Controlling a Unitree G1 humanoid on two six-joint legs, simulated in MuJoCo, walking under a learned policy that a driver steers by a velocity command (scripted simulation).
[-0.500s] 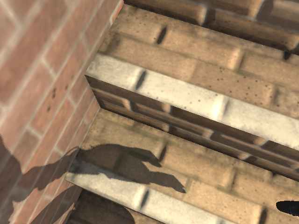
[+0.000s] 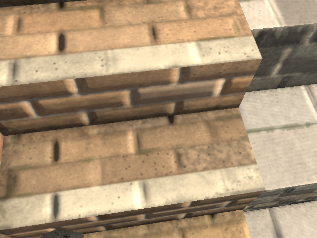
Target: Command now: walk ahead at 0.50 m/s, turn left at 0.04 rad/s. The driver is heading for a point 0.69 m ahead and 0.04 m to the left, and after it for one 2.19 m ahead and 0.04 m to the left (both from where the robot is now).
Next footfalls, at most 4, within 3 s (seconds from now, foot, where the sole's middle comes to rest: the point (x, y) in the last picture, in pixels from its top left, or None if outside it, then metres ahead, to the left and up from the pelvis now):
0.18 right None -0.03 0.00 -0.65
0.54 left None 0.21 0.10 -0.39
0.58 right None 0.00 -0.08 -0.41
0.72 left None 0.23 0.12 -0.32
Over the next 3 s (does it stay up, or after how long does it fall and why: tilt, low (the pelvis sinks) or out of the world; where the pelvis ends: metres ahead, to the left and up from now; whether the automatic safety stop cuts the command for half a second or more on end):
falls after 0.86 s (tilt)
